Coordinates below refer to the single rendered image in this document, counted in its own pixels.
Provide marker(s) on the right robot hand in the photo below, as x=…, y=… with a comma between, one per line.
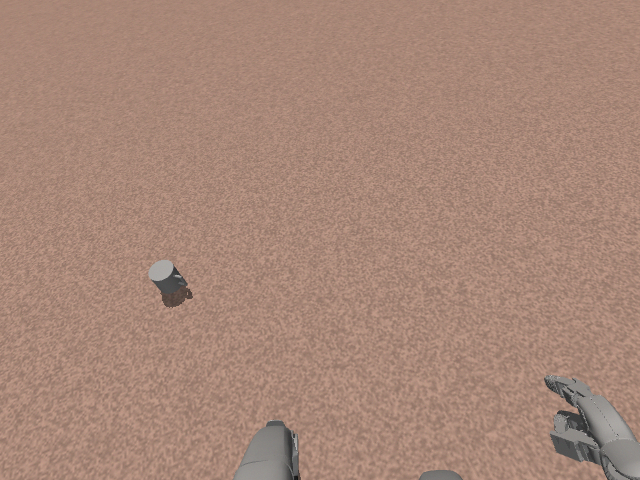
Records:
x=581, y=437

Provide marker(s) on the mug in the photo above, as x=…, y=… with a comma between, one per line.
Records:
x=166, y=277

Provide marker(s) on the right robot arm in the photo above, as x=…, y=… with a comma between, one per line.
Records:
x=620, y=459

